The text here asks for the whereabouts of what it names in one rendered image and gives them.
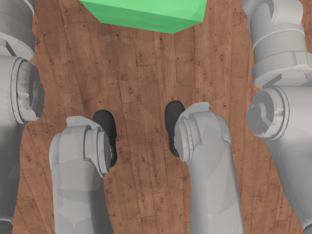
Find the robot left foot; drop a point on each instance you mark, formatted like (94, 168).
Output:
(106, 120)

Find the robot right forearm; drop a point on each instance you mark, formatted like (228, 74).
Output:
(278, 43)

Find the right robot upper arm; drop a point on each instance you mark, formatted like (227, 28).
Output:
(281, 116)

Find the robot left forearm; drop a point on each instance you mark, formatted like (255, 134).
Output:
(16, 36)

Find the left robot upper arm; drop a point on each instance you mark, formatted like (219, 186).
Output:
(21, 101)

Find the robot right shin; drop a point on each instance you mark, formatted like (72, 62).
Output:
(200, 107)

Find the carton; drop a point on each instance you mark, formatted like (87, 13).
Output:
(167, 16)

